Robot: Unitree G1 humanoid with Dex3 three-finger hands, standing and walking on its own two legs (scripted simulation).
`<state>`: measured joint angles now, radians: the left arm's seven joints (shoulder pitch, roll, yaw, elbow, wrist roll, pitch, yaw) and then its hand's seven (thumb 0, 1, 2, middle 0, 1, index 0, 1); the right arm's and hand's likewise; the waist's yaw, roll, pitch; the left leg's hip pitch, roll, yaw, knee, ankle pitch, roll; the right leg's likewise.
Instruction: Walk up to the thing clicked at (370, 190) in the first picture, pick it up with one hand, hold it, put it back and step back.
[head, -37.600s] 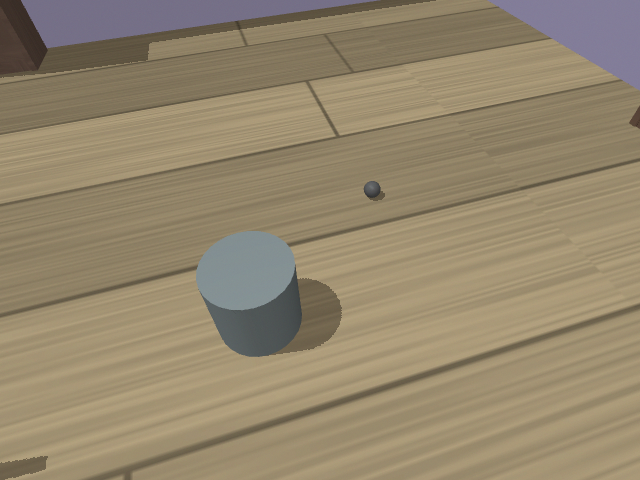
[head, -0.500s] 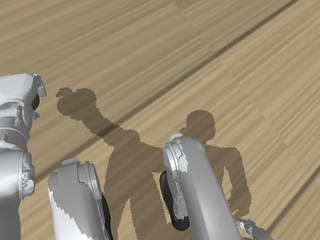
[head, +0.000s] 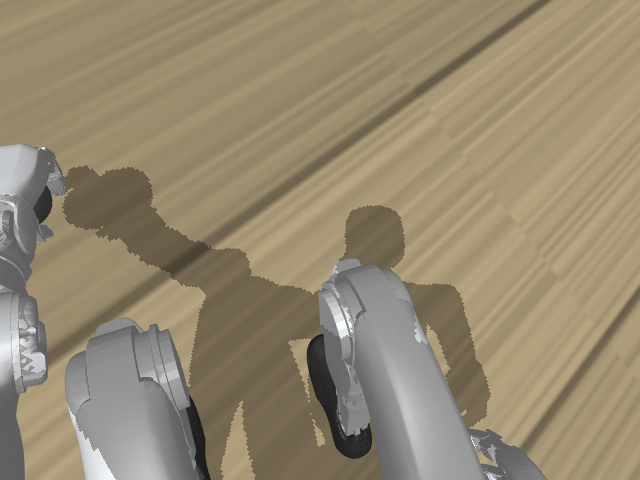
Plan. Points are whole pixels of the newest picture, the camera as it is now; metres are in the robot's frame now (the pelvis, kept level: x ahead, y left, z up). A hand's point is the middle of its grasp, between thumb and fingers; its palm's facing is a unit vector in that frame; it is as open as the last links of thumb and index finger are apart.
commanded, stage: lower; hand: left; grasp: from above
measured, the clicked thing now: (14, 200) +0.49 +0.28 -0.20
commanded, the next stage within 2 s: rest in 0.02 s
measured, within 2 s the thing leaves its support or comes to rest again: rests again in 1.86 s
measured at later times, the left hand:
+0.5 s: hand (47, 208) +0.49 +0.26 -0.24, palm faces -0.47 -0.10 -0.88, open 7.9 cm
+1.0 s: hand (52, 211) +0.49 +0.26 -0.25, palm faces -0.47 -0.10 -0.88, open 7.9 cm
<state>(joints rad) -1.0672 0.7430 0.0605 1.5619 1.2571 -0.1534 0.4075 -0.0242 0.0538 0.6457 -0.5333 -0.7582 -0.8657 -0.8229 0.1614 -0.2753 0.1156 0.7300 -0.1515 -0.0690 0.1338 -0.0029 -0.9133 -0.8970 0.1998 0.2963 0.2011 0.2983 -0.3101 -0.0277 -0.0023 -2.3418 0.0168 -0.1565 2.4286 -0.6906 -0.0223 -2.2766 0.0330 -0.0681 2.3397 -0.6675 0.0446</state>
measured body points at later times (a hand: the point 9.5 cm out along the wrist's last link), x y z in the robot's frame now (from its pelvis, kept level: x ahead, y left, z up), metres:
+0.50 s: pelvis +0.01 +0.00 -0.02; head +0.28 +0.08 +0.33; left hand +0.51 +0.26 -0.19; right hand +0.02 -0.26 -0.10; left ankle +0.07 +0.13 -0.29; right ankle +0.10 -0.12 -0.29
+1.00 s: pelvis +0.00 +0.00 -0.02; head +0.29 +0.09 +0.32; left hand +0.51 +0.26 -0.20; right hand +0.02 -0.25 -0.09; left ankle +0.07 +0.13 -0.29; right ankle +0.10 -0.12 -0.29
